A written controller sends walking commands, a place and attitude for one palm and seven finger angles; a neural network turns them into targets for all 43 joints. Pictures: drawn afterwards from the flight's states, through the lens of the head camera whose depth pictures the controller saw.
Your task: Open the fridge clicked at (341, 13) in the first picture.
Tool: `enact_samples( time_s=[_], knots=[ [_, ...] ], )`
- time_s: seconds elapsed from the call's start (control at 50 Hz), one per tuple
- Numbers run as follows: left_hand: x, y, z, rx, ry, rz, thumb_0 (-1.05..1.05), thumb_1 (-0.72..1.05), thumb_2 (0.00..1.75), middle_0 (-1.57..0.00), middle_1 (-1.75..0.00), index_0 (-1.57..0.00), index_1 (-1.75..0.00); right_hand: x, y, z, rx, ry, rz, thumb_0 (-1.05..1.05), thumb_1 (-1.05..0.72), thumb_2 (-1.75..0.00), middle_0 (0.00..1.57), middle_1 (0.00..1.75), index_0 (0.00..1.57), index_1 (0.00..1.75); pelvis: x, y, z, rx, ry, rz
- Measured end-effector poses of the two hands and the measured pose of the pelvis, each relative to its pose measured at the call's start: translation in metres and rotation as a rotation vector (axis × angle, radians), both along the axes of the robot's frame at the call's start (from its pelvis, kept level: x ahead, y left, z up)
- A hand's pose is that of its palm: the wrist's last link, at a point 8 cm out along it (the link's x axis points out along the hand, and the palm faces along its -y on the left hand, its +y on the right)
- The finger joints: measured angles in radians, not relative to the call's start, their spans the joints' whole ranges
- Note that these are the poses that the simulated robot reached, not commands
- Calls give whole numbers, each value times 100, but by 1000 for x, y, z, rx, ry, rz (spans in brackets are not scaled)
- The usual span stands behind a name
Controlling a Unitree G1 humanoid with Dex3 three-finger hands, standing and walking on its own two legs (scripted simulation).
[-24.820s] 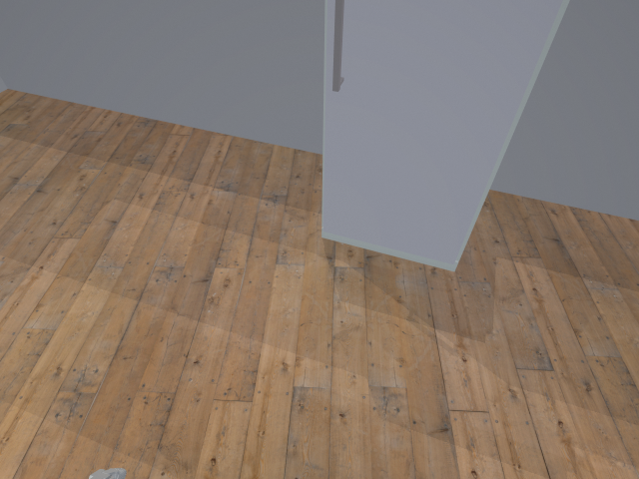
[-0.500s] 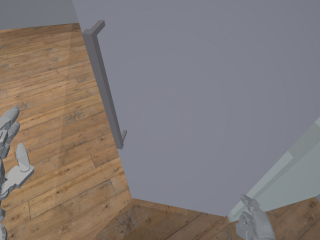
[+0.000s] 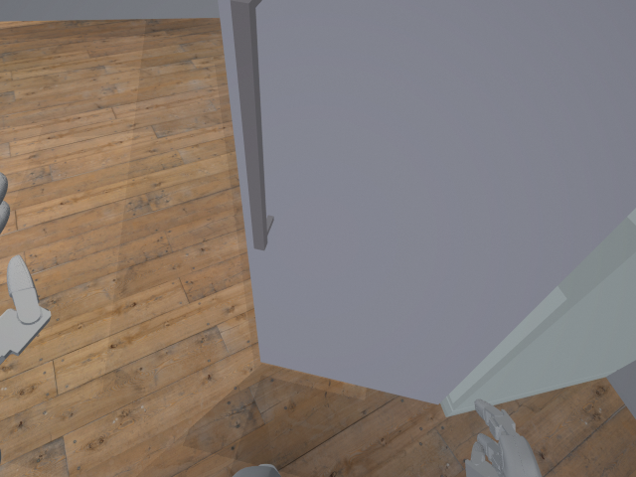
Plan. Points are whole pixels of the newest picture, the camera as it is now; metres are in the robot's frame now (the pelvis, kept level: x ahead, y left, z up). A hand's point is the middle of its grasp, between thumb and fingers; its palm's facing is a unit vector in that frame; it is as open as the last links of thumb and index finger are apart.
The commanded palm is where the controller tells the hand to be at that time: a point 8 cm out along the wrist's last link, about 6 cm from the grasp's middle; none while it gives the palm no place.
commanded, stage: step back with the hand held close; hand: left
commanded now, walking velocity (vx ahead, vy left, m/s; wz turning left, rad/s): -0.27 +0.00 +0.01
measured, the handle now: (259, 146) +0.47 +0.13 +0.16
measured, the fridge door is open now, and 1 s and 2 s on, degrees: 64 64 64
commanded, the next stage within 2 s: stop stepping back and stand still in 0.62 s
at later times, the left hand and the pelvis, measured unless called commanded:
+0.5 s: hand out of the picture +0.13 +0.27 +0.18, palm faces +0.42 -0.80 -0.43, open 7.4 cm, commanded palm +0.08 +0.31 +0.19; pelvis -0.06 +0.01 +0.01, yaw +0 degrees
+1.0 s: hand out of the picture +0.03 +0.29 +0.17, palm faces +0.43 -0.82 -0.39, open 7.4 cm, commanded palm -0.01 +0.32 +0.19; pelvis -0.17 +0.03 +0.01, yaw -3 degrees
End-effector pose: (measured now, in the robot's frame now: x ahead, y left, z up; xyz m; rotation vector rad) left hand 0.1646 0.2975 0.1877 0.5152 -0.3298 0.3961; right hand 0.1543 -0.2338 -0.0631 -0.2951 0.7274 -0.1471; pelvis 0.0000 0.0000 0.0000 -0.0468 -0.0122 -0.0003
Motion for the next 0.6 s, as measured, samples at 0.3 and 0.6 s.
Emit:
enact_samples(
  time_s=[0.3, 0.6],
  knots=[
    [-32, -2, 0, 21, 51, -44, 1, 89, 90, -21, -30, -21, -30, -9, 12, 6, 31, -43, 35, 2, -90, -90, 20, 30, 20, 30, -42, -1, 4, -5, 31, -7],
    [-79, 31, 6, 20, -24, -22, 1, 88, 90, -21, -30, -21, -30, -76, 16, 13, -37, 4, -17, 1, -90, -90, 20, 30, 20, 30, -88, 20, 6, 7, 30, 8]
  ],
)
